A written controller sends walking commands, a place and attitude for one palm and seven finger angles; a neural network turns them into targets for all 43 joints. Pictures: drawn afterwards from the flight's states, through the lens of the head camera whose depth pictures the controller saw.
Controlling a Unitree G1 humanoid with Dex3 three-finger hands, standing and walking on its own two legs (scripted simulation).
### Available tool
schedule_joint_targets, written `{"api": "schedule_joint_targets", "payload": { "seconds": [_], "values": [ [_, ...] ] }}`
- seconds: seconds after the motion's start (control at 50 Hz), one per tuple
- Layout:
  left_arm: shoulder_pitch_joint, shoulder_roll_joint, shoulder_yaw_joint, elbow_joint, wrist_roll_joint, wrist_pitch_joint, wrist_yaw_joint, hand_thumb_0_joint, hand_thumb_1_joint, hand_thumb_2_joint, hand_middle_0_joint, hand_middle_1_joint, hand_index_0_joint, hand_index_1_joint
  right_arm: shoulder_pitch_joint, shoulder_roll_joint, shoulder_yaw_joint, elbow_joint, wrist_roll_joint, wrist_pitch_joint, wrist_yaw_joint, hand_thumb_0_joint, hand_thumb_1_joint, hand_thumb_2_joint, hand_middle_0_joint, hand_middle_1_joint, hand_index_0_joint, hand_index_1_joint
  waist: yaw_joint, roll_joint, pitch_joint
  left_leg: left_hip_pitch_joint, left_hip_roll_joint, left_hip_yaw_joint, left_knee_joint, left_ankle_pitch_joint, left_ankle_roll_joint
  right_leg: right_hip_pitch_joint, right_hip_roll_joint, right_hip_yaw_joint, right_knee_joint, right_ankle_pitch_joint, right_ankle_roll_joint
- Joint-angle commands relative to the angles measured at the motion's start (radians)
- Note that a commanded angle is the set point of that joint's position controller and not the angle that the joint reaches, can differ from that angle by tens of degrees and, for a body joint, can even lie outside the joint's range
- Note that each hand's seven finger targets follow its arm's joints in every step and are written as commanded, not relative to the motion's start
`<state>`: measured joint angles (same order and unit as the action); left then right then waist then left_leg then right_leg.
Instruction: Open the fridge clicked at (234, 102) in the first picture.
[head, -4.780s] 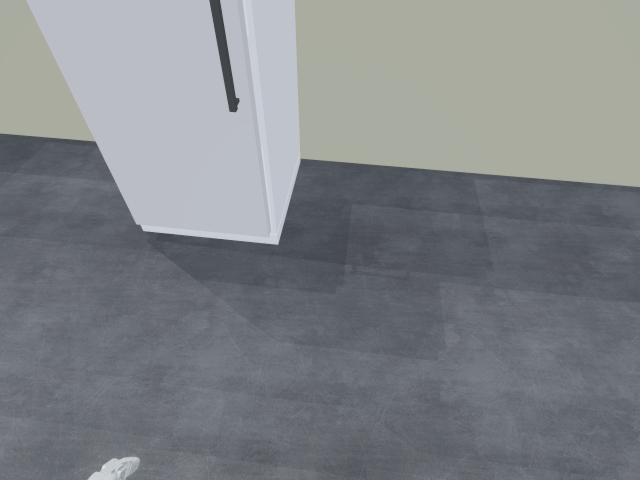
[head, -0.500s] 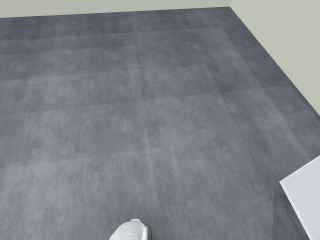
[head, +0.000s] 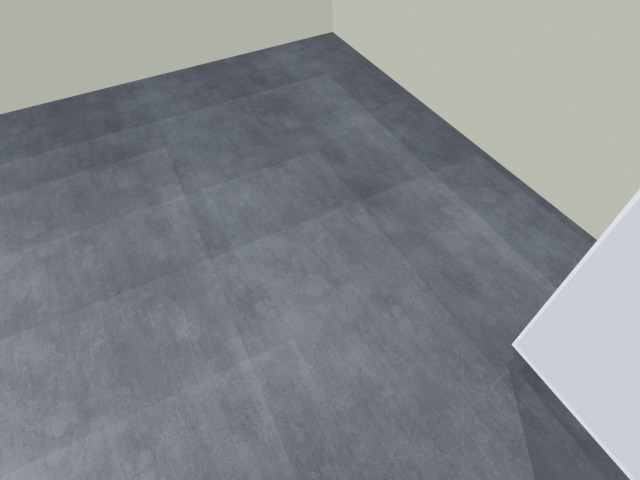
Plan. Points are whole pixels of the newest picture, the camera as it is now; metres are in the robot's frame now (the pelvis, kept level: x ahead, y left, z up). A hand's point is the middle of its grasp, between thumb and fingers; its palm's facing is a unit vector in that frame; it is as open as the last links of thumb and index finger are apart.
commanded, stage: turn to face it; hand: right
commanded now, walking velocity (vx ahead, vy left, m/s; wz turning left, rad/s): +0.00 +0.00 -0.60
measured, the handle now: out of the picture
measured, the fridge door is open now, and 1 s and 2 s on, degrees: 0 0 0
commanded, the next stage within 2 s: take the last steps up to it in 1.60 s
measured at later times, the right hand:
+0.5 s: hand out of the picture +0.06 -0.19 -0.13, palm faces +0.29 +0.91 -0.30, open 7.3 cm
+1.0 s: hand out of the picture -0.13 -0.17 -0.17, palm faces +0.61 +0.75 -0.25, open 7.3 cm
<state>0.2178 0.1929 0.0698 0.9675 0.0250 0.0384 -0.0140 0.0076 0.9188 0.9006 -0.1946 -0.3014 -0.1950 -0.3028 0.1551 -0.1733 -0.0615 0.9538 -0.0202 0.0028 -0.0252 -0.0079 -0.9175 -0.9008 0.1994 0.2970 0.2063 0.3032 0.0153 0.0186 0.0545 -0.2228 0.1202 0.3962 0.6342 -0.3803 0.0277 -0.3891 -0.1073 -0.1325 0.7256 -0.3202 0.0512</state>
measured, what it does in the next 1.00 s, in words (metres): steps on the spot, turning right: right foot, then left foot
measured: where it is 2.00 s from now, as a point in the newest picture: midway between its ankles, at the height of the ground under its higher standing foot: outside the picture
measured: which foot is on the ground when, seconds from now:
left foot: down 0.00-0.02, up 0.04-0.44, down 0.46-0.92, up 0.94-1.00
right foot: up 0.00-0.00, down 0.02-0.46, up 0.48-0.88, down 0.90-1.00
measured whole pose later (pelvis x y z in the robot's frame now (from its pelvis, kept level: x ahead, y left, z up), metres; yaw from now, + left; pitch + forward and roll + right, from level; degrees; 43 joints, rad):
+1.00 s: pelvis -0.02 +0.03 +0.01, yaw -35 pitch +0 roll +1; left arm 0.12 0.22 0.05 0.89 0.02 0.02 -0.02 0.00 0.91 0.90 -0.20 -0.30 -0.20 -0.30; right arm 0.24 -0.28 -0.08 0.95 -0.01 0.08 -0.02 0.01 -0.91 -0.90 0.20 0.30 0.20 0.30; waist -0.02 0.05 0.09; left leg -0.41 0.16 0.13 1.01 -0.54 -0.09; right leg -0.30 -0.01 -0.07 0.63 -0.33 -0.04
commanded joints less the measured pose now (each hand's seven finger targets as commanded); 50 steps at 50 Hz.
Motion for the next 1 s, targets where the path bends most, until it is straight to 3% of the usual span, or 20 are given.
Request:
{"api": "schedule_joint_targets", "payload": {
  "seconds": [0.0, 0.02, 0.08, 0.14, 0.32, 0.4, 0.42, 0.44, 0.46, 0.48, 0.52, 0.58, 0.72, 0.78, 0.84, 0.86, 0.88, 0.9, 0.92, 0.98],
  "values": [
    [0.198, 0.226, 0.051, -0.054, 0.01, -0.031, 0.004, 0.0, 0.9, 0.9, -0.2, -0.3, -0.2, -0.3, 0.03, -0.098, -0.036, -0.11, 0.016, 0.006, 0.004, 0.0, -0.9, -0.9, 0.2, 0.3, 0.2, 0.3, 0.069, -0.424, -0.121, -0.296, 0.046, -0.115, 0.345, -0.161, -0.1, 0.32, -0.277, 0.449, -0.339, 0.663, -0.193],
    [0.234, 0.256, 0.051, -0.039, 0.002, -0.028, 0.014, 0.0, 0.9, 0.9, -0.2, -0.3, -0.2, -0.3, -0.041, -0.101, -0.026, -0.156, 0.007, 0.012, 0.0, 0.0, -0.9, -0.9, 0.2, 0.3, 0.2, 0.3, 0.091, -0.365, -0.135, -0.36, -0.01, -0.255, 0.517, -0.354, -0.11, 0.317, -0.374, 0.553, -0.369, 0.808, -0.293],
    [0.084, 0.201, 0.034, -0.074, 0.0, -0.036, 0.032, 0.0, 0.9, 0.9, -0.2, -0.3, -0.2, -0.3, -0.044, -0.118, -0.04, -0.131, 0.001, 0.015, 0.006, 0.0, -0.9, -0.9, 0.2, 0.3, 0.2, 0.3, 0.036, -0.249, -0.118, -0.413, 0.008, -0.369, 0.6, -0.121, -0.102, 0.278, -0.234, 0.41, -0.353, 0.567, -0.236],
    [0.019, 0.197, 0.028, -0.102, -0.002, -0.044, 0.033, 0.0, 0.9, 0.9, -0.2, -0.3, -0.2, -0.3, 0.018, -0.12, -0.039, -0.098, 0.006, 0.019, 0.015, 0.0, -0.9, -0.9, 0.2, 0.3, 0.2, 0.3, 0.005, -0.152, -0.16, -0.345, -0.007, -0.374, 0.548, -0.02, -0.118, 0.269, -0.159, 0.302, -0.354, 0.544, -0.197],
    [0.0, 0.23, 0.052, -0.105, 0.003, -0.017, 0.015, 0.0, 0.9, 0.9, -0.2, -0.3, -0.2, -0.3, -0.008, -0.117, -0.031, -0.135, 0.012, 0.028, 0.005, 0.0, -0.9, -0.9, 0.2, 0.3, 0.2, 0.3, 0.022, -0.185, -0.103, -0.202, -0.056, -0.367, 0.213, -0.056, -0.122, 0.169, -0.127, 0.418, -0.395, 0.277, -0.215],
    [-0.066, 0.236, 0.062, -0.13, -0.003, -0.006, 0.008, 0.0, 0.9, 0.9, -0.2, -0.3, -0.2, -0.3, 0.106, -0.141, -0.033, -0.117, 0.019, 0.012, 0.001, 0.0, -0.9, -0.9, 0.2, 0.3, 0.2, 0.3, -0.033, -0.186, -0.126, 0.033, -0.094, -0.342, -0.101, 0.077, -0.107, 0.052, -0.064, 0.433, -0.302, 0.286, -0.166],
    [-0.075, 0.199, 0.06, -0.143, -0.008, -0.003, 0.005, 0.0, 0.9, 0.9, -0.2, -0.3, -0.2, -0.3, 0.162, -0.173, -0.044, -0.11, 0.013, 0.004, -0.004, 0.0, -0.9, -0.9, 0.2, 0.3, 0.2, 0.3, -0.06, -0.096, -0.138, 0.167, -0.036, -0.382, -0.261, 0.13, -0.089, -0.061, -0.005, 0.393, -0.219, 0.153, -0.115],
    [-0.051, 0.112, 0.047, -0.162, -0.017, 0.0, 0.0, 0.0, 0.9, 0.9, -0.2, -0.3, -0.2, -0.3, 0.176, -0.282, -0.061, -0.118, -0.008, -0.008, -0.012, 0.0, -0.9, -0.9, 0.2, 0.3, 0.2, 0.3, -0.069, 0.22, -0.127, 0.259, 0.251, -0.672, -0.422, 0.024, -0.001, -0.257, 0.145, 0.217, 0.041, -0.112, -0.018],
    [-0.084, 0.128, 0.051, -0.181, -0.003, 0.0, 0.002, 0.0, 0.9, 0.9, -0.2, -0.3, -0.2, -0.3, 0.13, -0.325, -0.057, -0.141, -0.004, 0.0, -0.016, 0.0, -0.9, -0.9, 0.2, 0.3, 0.2, 0.3, -0.066, 0.31, -0.086, 0.094, 0.4, -0.79, -0.433, 0.09, 0.074, -0.275, 0.153, 0.187, 0.263, -0.262, -0.003],
    [-0.073, 0.154, 0.056, -0.178, 0.002, 0.006, -0.004, 0.0, 0.9, 0.9, -0.2, -0.3, -0.2, -0.3, 0.066, -0.286, -0.047, -0.163, -0.004, 0.001, -0.016, 0.0, -0.9, -0.9, 0.2, 0.3, 0.2, 0.3, -0.032, 0.188, -0.062, -0.011, 0.364, -0.696, -0.425, 0.046, 0.098, -0.236, 0.118, 0.225, 0.392, -0.204, -0.015],
    [-0.046, 0.15, 0.059, -0.129, 0.007, 0.025, -0.013, 0.0, 0.9, 0.9, -0.2, -0.3, -0.2, -0.3, -0.032, -0.221, -0.036, -0.176, -0.001, -0.006, -0.015, 0.0, -0.9, -0.9, 0.2, 0.3, 0.2, 0.3, 0.016, 0.176, 0.021, -0.088, 0.256, -0.574, -0.414, 0.045, 0.048, -0.223, 0.084, 0.197, 0.509, -0.092, -0.001],
    [-0.022, 0.128, 0.046, -0.108, 0.001, 0.02, -0.021, 0.0, 0.9, 0.9, -0.2, -0.3, -0.2, -0.3, 0.007, -0.184, -0.019, -0.162, -0.001, -0.018, -0.01, 0.0, -0.9, -0.9, 0.2, 0.3, 0.2, 0.3, 0.015, 0.158, 0.005, 0.038, 0.188, -0.384, -0.319, 0.346, 0.042, -0.238, 0.078, 0.144, 0.485, -0.026, 0.028],
    [-0.149, 0.114, 0.024, -0.142, -0.007, 0.019, -0.021, 0.0, 0.9, 0.9, -0.2, -0.3, -0.2, -0.3, 0.143, -0.237, -0.031, -0.103, -0.01, -0.008, -0.009, 0.0, -0.9, -0.9, 0.2, 0.3, 0.2, 0.3, -0.061, 0.165, -0.042, 0.16, 0.252, -0.325, -0.262, 0.536, 0.081, -0.148, 0.063, 0.064, 0.207, -0.11, 0.038],
    [-0.153, 0.111, 0.015, -0.148, -0.013, 0.008, -0.018, 0.0, 0.9, 0.9, -0.2, -0.3, -0.2, -0.3, 0.143, -0.259, -0.042, -0.099, -0.012, -0.001, -0.006, 0.0, -0.9, -0.9, 0.2, 0.3, 0.2, 0.3, -0.069, 0.196, -0.069, 0.162, 0.274, -0.307, -0.217, 0.581, 0.087, -0.059, 0.071, 0.026, 0.061, -0.131, 0.018],
    [-0.075, 0.133, 0.018, -0.133, -0.012, -0.005, -0.014, 0.0, 0.9, 0.9, -0.2, -0.3, -0.2, -0.3, 0.121, -0.264, -0.049, -0.093, -0.004, 0.006, -0.001, 0.0, -0.9, -0.9, 0.2, 0.3, 0.2, 0.3, -0.03, 0.17, -0.119, 0.143, 0.255, -0.235, -0.092, 0.567, 0.03, 0.092, 0.084, 0.003, -0.179, 0.009, -0.003],
    [-0.012, 0.172, 0.028, -0.117, -0.009, -0.014, -0.014, 0.0, 0.9, 0.9, -0.2, -0.3, -0.2, -0.3, 0.112, -0.254, -0.048, -0.095, 0.006, 0.011, 0.001, 0.0, -0.9, -0.9, 0.2, 0.3, 0.2, 0.3, 0.009, 0.091, -0.156, 0.047, 0.233, -0.202, 0.031, 0.485, -0.015, 0.244, 0.064, 0.04, -0.305, 0.164, -0.018],
    [0.051, 0.285, 0.056, -0.11, -0.004, -0.025, -0.007, 0.0, 0.9, 0.9, -0.2, -0.3, -0.2, -0.3, 0.112, -0.199, -0.043, -0.125, 0.013, 0.016, 0.008, 0.0, -0.9, -0.9, 0.2, 0.3, 0.2, 0.3, 0.046, -0.193, -0.198, -0.204, 0.109, -0.167, 0.248, 0.129, -0.095, 0.431, -0.148, 0.341, -0.358, 0.436, -0.115],
    [0.119, 0.362, 0.072, -0.094, -0.013, -0.021, 0.001, 0.0, 0.9, 0.9, -0.2, -0.3, -0.2, -0.3, 0.031, -0.148, -0.017, -0.175, 0.01, 0.02, 0.009, 0.0, -0.9, -0.9, 0.2, 0.3, 0.2, 0.3, 0.081, -0.348, -0.186, -0.378, 0.023, -0.239, 0.417, -0.31, -0.134, 0.458, -0.315, 0.52, -0.357, 0.792, -0.225],
    [0.139, 0.345, 0.066, -0.077, -0.009, -0.016, 0.005, 0.0, 0.9, 0.9, -0.2, -0.3, -0.2, -0.3, -0.003, -0.173, -0.023, -0.184, 0.004, 0.029, 0.006, 0.0, -0.9, -0.9, 0.2, 0.3, 0.2, 0.3, 0.084, -0.232, -0.183, -0.378, 0.035, -0.321, 0.504, -0.284, -0.117, 0.416, -0.333, 0.469, -0.337, 0.733, -0.278],
    [-0.016, 0.253, 0.036, -0.11, -0.005, -0.024, 0.026, 0.0, 0.9, 0.9, -0.2, -0.3, -0.2, -0.3, -0.012, -0.175, -0.035, -0.136, 0.005, 0.033, 0.011, 0.0, -0.9, -0.9, 0.2, 0.3, 0.2, 0.3, 0.025, -0.219, -0.079, -0.373, 0.028, -0.379, 0.555, -0.068, -0.122, 0.276, -0.162, 0.363, -0.364, 0.589, -0.203]
  ]
}}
